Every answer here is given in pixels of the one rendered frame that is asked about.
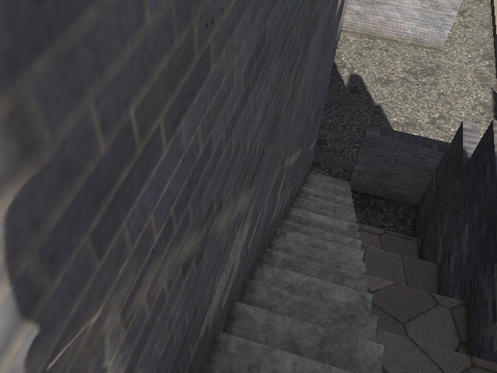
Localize stairs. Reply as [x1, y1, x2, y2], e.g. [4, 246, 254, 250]
[192, 172, 384, 373]

